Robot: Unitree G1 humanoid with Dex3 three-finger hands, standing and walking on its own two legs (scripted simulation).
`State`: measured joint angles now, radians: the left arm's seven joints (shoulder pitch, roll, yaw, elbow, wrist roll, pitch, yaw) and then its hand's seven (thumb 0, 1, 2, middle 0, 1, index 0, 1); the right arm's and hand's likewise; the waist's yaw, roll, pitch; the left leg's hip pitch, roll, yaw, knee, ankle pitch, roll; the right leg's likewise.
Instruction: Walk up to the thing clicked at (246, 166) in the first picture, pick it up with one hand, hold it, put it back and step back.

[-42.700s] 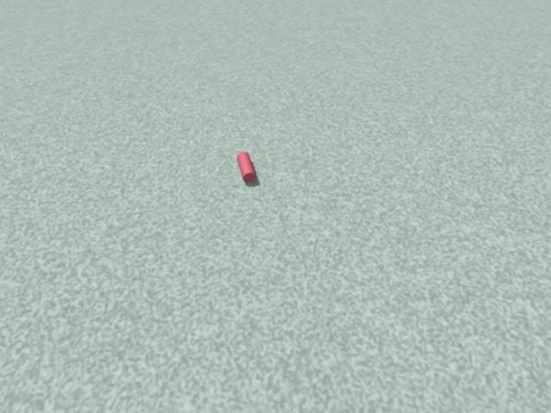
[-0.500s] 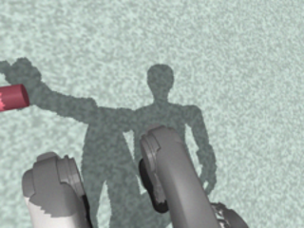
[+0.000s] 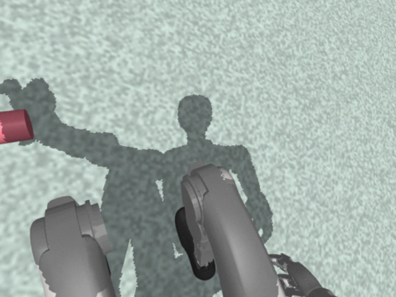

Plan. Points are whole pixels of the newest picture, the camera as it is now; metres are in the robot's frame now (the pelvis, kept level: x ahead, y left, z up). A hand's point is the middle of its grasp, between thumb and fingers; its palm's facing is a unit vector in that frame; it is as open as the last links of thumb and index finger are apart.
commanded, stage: rest palm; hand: left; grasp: from above
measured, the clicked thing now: out of the picture +0.49 +0.35 -0.29
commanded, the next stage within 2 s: close in 1.46 s
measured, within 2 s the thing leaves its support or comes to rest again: neither
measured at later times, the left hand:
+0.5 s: hand out of the picture +0.49 +0.32 -0.23, palm faces -0.43 -0.06 -0.90, open 14.3 cm
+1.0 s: hand out of the picture +0.47 +0.33 -0.25, palm faces -0.47 -0.08 -0.88, open 14.1 cm
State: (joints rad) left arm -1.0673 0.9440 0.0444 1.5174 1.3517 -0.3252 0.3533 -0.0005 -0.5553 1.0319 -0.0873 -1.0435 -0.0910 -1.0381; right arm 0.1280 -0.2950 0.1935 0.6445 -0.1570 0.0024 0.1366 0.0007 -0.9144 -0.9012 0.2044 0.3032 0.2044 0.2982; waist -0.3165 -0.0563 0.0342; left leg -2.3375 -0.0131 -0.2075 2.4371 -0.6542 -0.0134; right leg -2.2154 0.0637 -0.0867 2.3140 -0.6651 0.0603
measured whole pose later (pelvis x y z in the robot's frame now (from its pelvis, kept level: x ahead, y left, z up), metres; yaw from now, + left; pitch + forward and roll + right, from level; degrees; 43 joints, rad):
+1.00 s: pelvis +0.01 +0.00 -0.02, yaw -3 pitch +28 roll -14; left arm -1.03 1.07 0.09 1.62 1.37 -0.36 0.51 0.00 -0.54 1.05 -0.09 -1.00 -0.08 -1.01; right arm 0.10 -0.32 0.29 0.65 -0.24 -0.10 0.17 0.00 -0.91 -0.91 0.21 0.30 0.21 0.30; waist -0.35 -0.14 0.14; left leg -2.33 -0.01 -0.28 2.53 -0.71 -0.03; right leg -2.21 0.09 -0.14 2.36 -0.68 0.07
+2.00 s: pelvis +0.00 +0.01 -0.02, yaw -5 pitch +27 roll -15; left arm -1.05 1.07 0.06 1.69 1.37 -0.29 0.62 0.00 -0.37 0.93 -0.16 -0.99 -0.17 -0.97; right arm 0.06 -0.34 0.31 0.64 -0.25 -0.17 0.18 0.00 -0.90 -0.90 0.21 0.30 0.21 0.30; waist -0.38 -0.15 0.15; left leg -2.34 0.01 -0.28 2.55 -0.70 -0.01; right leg -2.21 0.10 -0.15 2.36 -0.66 0.07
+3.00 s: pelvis +0.00 +0.01 -0.02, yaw -4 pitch +27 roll -15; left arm -1.05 1.09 0.11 1.66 1.32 -0.26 0.54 -0.01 0.04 0.59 -0.50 -0.76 -0.56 -0.73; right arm 0.09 -0.35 0.32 0.63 -0.23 -0.19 0.19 0.00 -0.90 -0.90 0.21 0.30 0.21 0.30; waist -0.38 -0.15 0.17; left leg -2.35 0.01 -0.28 2.55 -0.71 -0.01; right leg -2.22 0.09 -0.14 2.36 -0.66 0.07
